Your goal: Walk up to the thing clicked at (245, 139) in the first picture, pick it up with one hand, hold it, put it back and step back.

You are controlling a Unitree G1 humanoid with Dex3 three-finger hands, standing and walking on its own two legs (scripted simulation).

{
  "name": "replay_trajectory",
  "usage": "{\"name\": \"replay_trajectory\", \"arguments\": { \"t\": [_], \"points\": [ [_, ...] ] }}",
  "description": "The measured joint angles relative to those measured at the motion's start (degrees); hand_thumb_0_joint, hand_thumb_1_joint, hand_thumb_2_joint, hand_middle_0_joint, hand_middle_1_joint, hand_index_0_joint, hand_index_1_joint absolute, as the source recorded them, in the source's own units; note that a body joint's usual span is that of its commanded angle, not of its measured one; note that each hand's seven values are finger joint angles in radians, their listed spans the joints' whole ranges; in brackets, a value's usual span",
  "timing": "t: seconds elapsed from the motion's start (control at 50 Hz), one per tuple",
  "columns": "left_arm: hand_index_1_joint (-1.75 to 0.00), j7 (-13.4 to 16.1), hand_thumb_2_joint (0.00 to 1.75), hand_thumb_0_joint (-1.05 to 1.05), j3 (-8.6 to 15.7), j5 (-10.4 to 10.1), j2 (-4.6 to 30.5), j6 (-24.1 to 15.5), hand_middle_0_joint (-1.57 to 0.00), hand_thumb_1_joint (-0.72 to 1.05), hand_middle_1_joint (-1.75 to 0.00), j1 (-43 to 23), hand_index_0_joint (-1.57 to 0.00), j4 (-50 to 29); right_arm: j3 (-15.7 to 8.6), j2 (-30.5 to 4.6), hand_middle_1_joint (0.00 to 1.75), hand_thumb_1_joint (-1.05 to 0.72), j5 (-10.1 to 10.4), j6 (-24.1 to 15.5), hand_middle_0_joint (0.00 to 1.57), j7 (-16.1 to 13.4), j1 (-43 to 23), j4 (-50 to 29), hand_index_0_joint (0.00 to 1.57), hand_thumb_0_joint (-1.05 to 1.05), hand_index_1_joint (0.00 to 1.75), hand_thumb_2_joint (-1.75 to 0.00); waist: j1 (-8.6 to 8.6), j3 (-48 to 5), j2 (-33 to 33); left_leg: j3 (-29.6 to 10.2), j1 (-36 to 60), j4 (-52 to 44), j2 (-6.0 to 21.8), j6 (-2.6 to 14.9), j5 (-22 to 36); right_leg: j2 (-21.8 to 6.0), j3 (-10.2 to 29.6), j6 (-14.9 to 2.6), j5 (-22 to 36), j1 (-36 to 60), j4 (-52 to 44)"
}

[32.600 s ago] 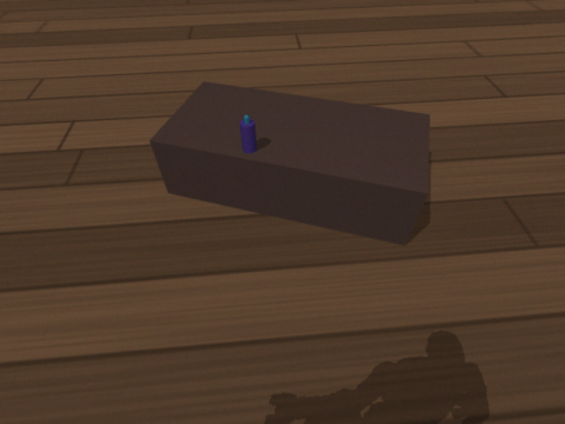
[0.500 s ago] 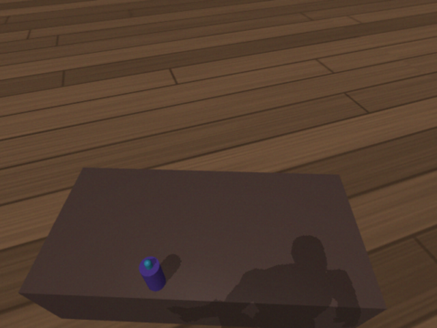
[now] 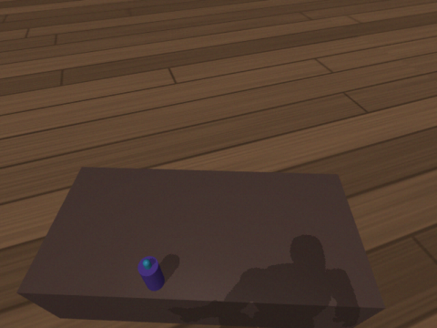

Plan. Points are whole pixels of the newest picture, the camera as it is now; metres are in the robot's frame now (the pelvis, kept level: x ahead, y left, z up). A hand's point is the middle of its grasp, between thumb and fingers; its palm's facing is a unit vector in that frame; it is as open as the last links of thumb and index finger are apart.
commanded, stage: stand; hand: left
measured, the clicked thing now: (151, 272) +0.37 +0.23 -0.37
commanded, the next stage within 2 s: step back in 0.30 s
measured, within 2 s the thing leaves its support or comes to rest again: neither
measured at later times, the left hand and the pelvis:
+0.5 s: hand out of the picture +0.07 +0.26 -0.16, palm faces -0.02 -0.92 -0.39, open 7.4 cm; pelvis -0.03 -0.01 -0.01, yaw +0 degrees
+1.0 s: hand out of the picture -0.04 +0.24 -0.17, palm faces +0.05 -0.92 -0.40, open 7.4 cm; pelvis -0.13 -0.02 -0.03, yaw +5 degrees
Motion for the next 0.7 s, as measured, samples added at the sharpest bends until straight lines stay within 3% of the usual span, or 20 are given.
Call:
{"name": "replay_trajectory", "arguments": {
  "t": [0.32, 0.38, 0.46, 0.54, 0.56, 0.6, 0.62, 0.66, 0.7],
  "points": [
    [-0.30, -0.3, 0.90, 0.00, 0.1, -0.4, 0.3, 0.2, -0.20, 0.90, -0.30, 0.3, -0.21, -0.7, -0.1, -0.2, 0.30, -0.90, 0.2, 0.2, 0.20, 0.2, 0.2, -0.5, 0.20, 0.00, 0.30, -0.89, -0.05, 0.3, -0.1, -0.1, -0.8, 0.6, 0.0, 0.04, -0.3, 0.0, -0.1, -0.01, -0.2, -0.6, 0.4],
    [-0.30, -0.1, 0.90, 0.00, 0.9, -1.2, 1.2, 0.8, -0.20, 0.90, -0.30, -0.4, -0.21, -3.2, -1.0, -0.5, 0.30, -0.90, 0.7, 1.0, 0.21, 0.6, -1.1, -2.9, 0.20, 0.00, 0.30, -0.89, -0.36, 2.3, -0.5, 0.0, -3.6, 3.9, -0.2, 0.32, -1.1, -0.2, -0.1, -0.23, -2.0, -4.4, 5.7],
    [-0.30, 0.2, 0.90, 0.00, 1.6, -1.2, 2.9, 1.9, -0.20, 0.90, -0.30, -1.6, -0.21, -7.0, -2.3, -1.3, 0.30, -0.90, 0.9, 2.1, 0.21, 0.7, -2.5, -7.0, 0.20, 0.00, 0.30, -0.89, -0.52, 5.7, -0.8, 0.1, -7.3, 8.2, -0.2, 0.42, -1.8, 0.0, 0.4, -1.80, -3.9, -10.9, 16.2],
    [-0.30, 0.1, 0.90, 0.00, 2.4, -1.0, 3.7, 2.9, -0.20, 0.90, -0.30, -1.4, -0.21, -10.0, -3.4, -2.5, 0.30, -0.90, 0.1, 3.2, 0.21, 0.3, -2.9, -10.7, 0.20, 0.00, 0.30, -0.89, -0.30, 6.9, 0.5, -0.2, -10.9, 13.1, 0.8, -0.03, -3.0, 2.0, 1.8, -3.48, -15.0, -15.6, 29.4],
    [-0.30, 0.1, 0.90, 0.00, 2.6, -0.9, 3.7, 2.9, -0.20, 0.91, -0.30, -1.0, -0.21, -10.6, -3.5, -2.9, 0.30, -0.90, 0.0, 3.5, 0.21, 0.2, -3.0, -11.4, 0.20, 0.00, 0.30, -0.89, -0.12, 6.9, 1.0, -0.3, -12.0, 14.4, 1.3, -0.31, -3.4, 2.2, 1.9, -3.64, -15.2, -15.4, 29.5],
    [-0.30, 0.1, 0.90, 0.00, 2.8, -0.5, 3.8, 2.4, -0.20, 0.90, -0.30, 0.3, -0.21, -11.6, -3.5, -3.6, 0.30, -0.90, 0.3, 4.1, 0.21, 0.1, -3.2, -12.4, 0.20, 0.00, 0.30, -0.89, 0.52, 6.5, 1.4, 0.0, -14.4, 18.3, 1.6, -0.96, -4.8, 1.6, 2.2, -3.07, -8.6, -12.8, 22.2],
    [-0.30, 0.2, 0.90, 0.00, 3.1, 0.0, 3.5, 2.0, -0.20, 0.90, -0.30, 0.6, -0.21, -11.7, -3.5, -4.0, 0.30, -0.90, 0.6, 4.4, 0.21, 0.1, -3.8, -12.8, 0.20, 0.00, 0.30, -0.89, 0.66, 6.9, 2.1, -1.3, -15.9, 21.5, 1.6, -0.70, -6.4, 2.1, 2.2, -2.51, -9.6, -12.6, 21.8],
    [-0.30, 0.1, 0.90, 0.00, 2.9, 0.6, 2.4, 2.1, -0.20, 0.91, -0.30, 0.9, -0.21, -12.1, -3.7, -4.6, 0.30, -0.90, 0.9, 5.0, 0.20, -0.4, -4.5, -13.4, 0.20, 0.00, 0.30, -0.89, 0.44, 8.4, 3.5, -6.5, -18.7, 31.8, -1.6, -0.15, -16.3, 2.7, 1.5, -2.69, -10.1, -13.1, 23.2],
    [-0.30, 0.1, 0.90, 0.00, 2.5, 0.8, 1.5, 2.3, -0.20, 0.90, -0.30, 1.4, -0.21, -12.7, -3.7, -4.4, 0.30, -0.91, 1.2, 5.2, 0.20, -0.6, -4.0, -13.8, 0.20, 0.00, 0.30, -0.89, 1.19, 8.7, 3.3, -8.8, -20.8, 42.6, -5.1, -0.17, -19.9, 2.2, 1.9, -2.98, -9.0, -13.4, 22.4]
  ]
}}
